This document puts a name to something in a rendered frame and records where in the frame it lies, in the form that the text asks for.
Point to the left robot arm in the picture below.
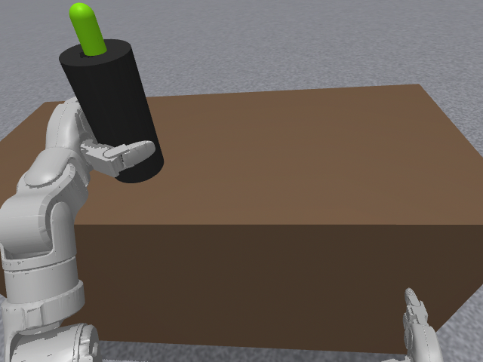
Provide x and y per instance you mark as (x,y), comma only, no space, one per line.
(37,243)

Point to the right robot hand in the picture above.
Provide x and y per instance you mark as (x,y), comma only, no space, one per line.
(420,339)

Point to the bottle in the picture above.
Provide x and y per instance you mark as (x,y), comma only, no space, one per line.
(104,77)

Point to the left robot hand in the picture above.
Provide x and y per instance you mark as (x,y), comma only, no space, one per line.
(68,128)

